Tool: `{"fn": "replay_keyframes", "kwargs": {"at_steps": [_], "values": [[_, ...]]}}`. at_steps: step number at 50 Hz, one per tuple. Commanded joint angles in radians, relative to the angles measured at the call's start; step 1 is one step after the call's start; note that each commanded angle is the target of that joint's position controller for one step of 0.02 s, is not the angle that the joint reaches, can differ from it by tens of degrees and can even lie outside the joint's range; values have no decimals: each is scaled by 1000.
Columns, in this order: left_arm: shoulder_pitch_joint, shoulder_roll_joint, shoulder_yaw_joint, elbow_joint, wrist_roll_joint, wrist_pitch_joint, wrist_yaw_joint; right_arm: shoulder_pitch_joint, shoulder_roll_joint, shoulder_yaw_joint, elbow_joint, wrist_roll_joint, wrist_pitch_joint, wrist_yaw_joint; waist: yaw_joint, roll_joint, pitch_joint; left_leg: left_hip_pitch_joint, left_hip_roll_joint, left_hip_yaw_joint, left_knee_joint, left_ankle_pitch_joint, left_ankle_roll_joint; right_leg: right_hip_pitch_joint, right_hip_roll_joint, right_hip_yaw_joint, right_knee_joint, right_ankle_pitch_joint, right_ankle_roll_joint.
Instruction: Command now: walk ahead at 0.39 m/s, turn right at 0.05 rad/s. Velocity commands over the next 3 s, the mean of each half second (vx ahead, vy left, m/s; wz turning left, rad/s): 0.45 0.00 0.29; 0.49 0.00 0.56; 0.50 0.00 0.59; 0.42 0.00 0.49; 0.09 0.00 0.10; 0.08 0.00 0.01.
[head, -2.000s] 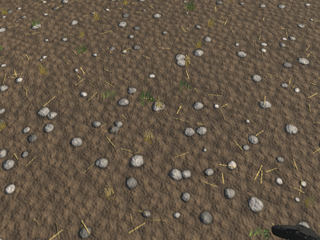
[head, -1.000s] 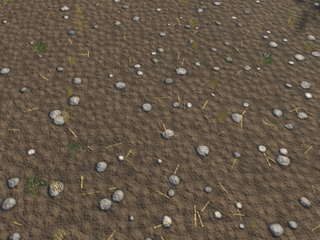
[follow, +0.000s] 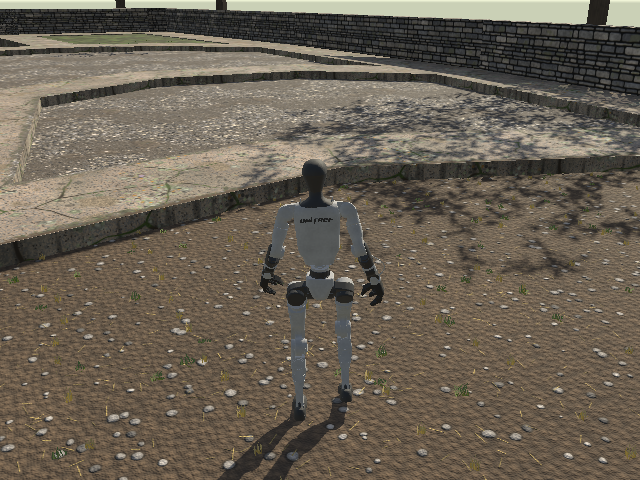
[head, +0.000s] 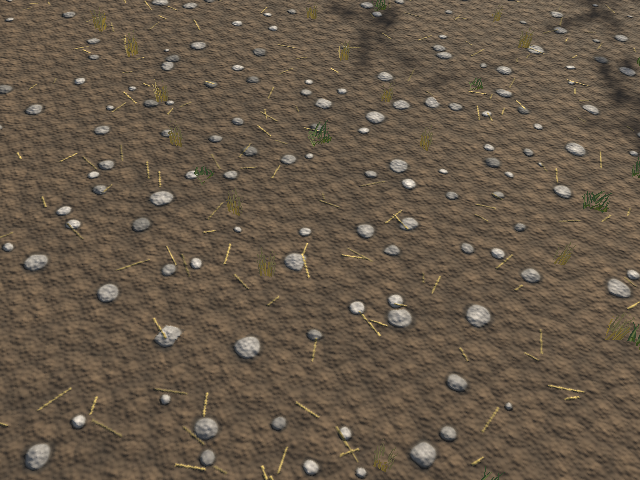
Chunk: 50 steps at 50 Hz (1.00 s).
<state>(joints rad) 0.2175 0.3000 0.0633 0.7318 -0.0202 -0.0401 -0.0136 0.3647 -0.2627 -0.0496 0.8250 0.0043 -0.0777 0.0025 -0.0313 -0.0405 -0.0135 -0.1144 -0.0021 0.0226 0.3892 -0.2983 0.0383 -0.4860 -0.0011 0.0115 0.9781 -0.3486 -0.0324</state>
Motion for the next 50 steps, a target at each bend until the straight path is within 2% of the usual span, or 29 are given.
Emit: {"fn": "replay_keyframes", "kwargs": {"at_steps": [1, 5, 8, 11, 12, 13, 14, 15, 16, 17, 19, 20, 22, 25, 30, 33, 35, 37, 38, 39, 40, 41, 42, 43, 44, 45, 46, 47, 50], "values": [[-159, 58, 17, -104, 7, -36, -13, 0, -149, -31, -58, -1, -12, -8, -30, 147, 98, 169, 245, -271, -267, 45, 156, -339, -73, 12, -34, 144, 29], [-248, 5, -5, -133, 6, -47, -25, 39, -171, -35, -50, 7, 2, -14, -57, 145, 106, 52, 187, -150, -264, 217, 147, -162, -39, -30, -291, 294, 66], [-289, 25, -3, -148, -1, -57, -38, 75, -202, -45, -41, 18, 10, -16, -61, 156, 120, 23, 216, -172, -246, 225, 149, -69, -14, -27, -394, 328, 66], [-241, 78, 14, -144, -8, -67, -39, 60, -220, -55, -41, 27, 17, -20, -4, 179, 106, 61, 261, -218, -192, 288, 122, 22, -11, 3, -456, 289, 32], [-176, 101, 27, -128, -8, -68, -34, 43, -225, -57, -44, 26, 21, -21, 42, 183, 71, 55, 251, -203, -116, 410, 104, 121, 3, -8, -479, 270, 12], [-47, 139, 49, -90, -5, -67, -23, 43, -205, -49, -45, 20, 23, -21, 107, 166, -15, 20, 200, -161, 44, 531, 76, 307, 17, -23, -498, 262, -15], [130, 188, 68, -56, 6, -64, -9, 38, -153, -30, -66, 2, 23, -20, 187, 124, -164, -134, 146, -126, 309, 404, 36, 594, -97, 79, -458, 225, -62], [225, 297, 88, -36, 32, -56, -5, 165, -10, 10, -105, 5, 12, -21, 134, -193, -354, -475, -10, -64, 704, -106, -31, 927, -385, 538, -537, -35, -203], [210, 210, 63, -39, 32, -58, -11, 152, -84, -7, -90, 40, 0, -21, 146, -247, -357, -570, -9, -177, 870, -266, -31, 854, -414, 758, -710, -215, -225], [135, 147, 42, -36, 22, -58, -8, 57, -162, -32, -111, 61, 0, -20, 134, -181, -181, -646, 43, -165, 926, -196, -20, 729, -387, 601, -726, -230, -182], [29, 78, 23, -27, 22, -57, -5, -29, -150, -34, -124, 33, 6, -20, 86, -69, -39, -600, 115, -135, 863, -55, -13, 498, -308, 352, -747, 9, -147], [-4, 59, 19, -22, 33, -64, -4, -17, -135, -38, -120, 29, 17, -16, 53, -93, -17, -545, 142, -144, 828, -11, -14, 423, -276, 265, -773, 84, -136], [-36, 53, 24, -8, 31, -77, -1, -6, -99, -35, -118, 33, 41, -9, 27, -82, 10, -503, 154, -132, 803, 18, -21, 351, -264, 165, -824, 170, -147], [-37, 84, 36, 19, 29, -90, 4, -65, -83, -31, -152, 22, 59, -10, 17, -29, 65, -568, 160, -141, 719, 92, -41, 327, -279, 66, -869, 263, -167], [-8, 131, 46, 41, 25, -77, 15, -213, -66, -16, -203, 19, 41, 23, 67, 8, 102, -555, 139, -66, 428, 320, -37, 371, -252, -109, -875, 348, -144], [45, 162, 55, 62, 11, -60, 17, -305, -64, -10, -247, 20, 41, 42, 101, 20, 127, -566, 128, -24, 314, 315, -12, 462, -275, -154, -857, 368, -128], [64, 180, 61, 72, -1, -43, 16, -336, -78, -14, -275, 20, 42, 52, 102, 15, 130, -568, 108, 5, 268, 256, 14, 536, -291, -178, -810, 452, -111], [60, 212, 70, 71, -10, -28, 19, -304, -112, -31, -288, 16, 47, 55, 64, -19, 77, -472, 45, 61, 254, 155, 52, 583, -292, -210, -682, 777, -91], [54, 225, 73, 67, -16, -19, 20, -223, -143, -50, -276, 16, 52, 53, 12, -33, 18, -360, 0, 90, 252, 110, 78, 587, -281, -227, -546, 937, -78], [40, 217, 68, 63, -21, -12, 22, -69, -188, -79, -239, 20, 57, 44, -79, -21, -63, -145, -54, 108, 200, 144, 112, 520, -249, -257, -338, 984, -51], [58, 176, 51, 50, 0, -17, 26, 103, -263, -114, -196, 25, 70, 24, -150, 54, -157, 168, -8, -21, 190, 164, 158, 291, -211, -257, -41, 746, -3], [149, 19, 2, -11, 42, -39, 16, 55, -381, -127, -204, 32, 62, 17, -10, 345, -221, 460, 254, -609, 76, -37, 337, -165, -2, -181, 328, -195, 63], [61, 97, 7, -21, 10, -76, 4, 78, -302, -100, -250, 22, 40, 27, -80, 217, -375, 514, 336, -886, -87, -194, 386, -261, 25, 75, 440, -257, 50], [-44, 154, 22, -53, -28, -93, -3, 50, -241, -81, -234, 11, 24, 33, -95, 154, -229, 430, 318, -757, -122, -133, 327, -345, -19, 84, 428, -156, 29], [-59, 135, 14, -59, -20, -104, 2, 0, -220, -74, -233, 12, 15, 33, -53, 90, -134, 288, 278, -632, -114, -31, 295, -324, -63, 79, 344, -68, 14], [-52, 132, 15, -46, 7, -106, 10, -70, -190, -64, -242, 9, 13, 29, -8, 51, -80, 153, 238, -531, -109, 96, 269, -259, -97, 81, 252, -12, 18], [-29, 140, 21, -38, 18, -97, 11, -112, -165, -55, -260, -4, 11, 24, 28, 69, -64, 61, 209, -465, -124, 198, 259, -184, -119, 91, 202, 26, 21], [-16, 140, 23, -35, 22, -84, 9, -130, -162, -52, -268, -8, 10, 20, 44, 79, -57, 9, 195, -440, -143, 251, 261, -144, -121, 88, 169, 45, 32], [-44, 98, 12, -41, 39, -58, 12, -108, -185, -58, -250, 3, 5, 3, 48, 64, -23, -93, 161, -341, -167, 372, 266, -122, -104, 56, 31, 119, 82]]}}
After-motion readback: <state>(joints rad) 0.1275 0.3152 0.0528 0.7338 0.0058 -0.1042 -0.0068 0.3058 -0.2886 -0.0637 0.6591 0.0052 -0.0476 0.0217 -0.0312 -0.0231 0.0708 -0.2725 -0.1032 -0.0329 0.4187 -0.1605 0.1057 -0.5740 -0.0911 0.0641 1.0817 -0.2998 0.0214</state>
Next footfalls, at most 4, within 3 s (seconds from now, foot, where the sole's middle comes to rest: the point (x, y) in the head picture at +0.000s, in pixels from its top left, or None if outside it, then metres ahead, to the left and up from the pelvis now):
0.28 right None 0.30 -0.16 -0.78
0.80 left None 0.53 0.17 -0.78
1.28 right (253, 336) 0.87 0.13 -0.78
1.80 left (85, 338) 0.86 0.52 -0.78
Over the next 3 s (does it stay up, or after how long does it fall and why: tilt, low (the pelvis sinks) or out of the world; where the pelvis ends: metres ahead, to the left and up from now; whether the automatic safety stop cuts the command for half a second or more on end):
stays up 1.00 0.51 -0.01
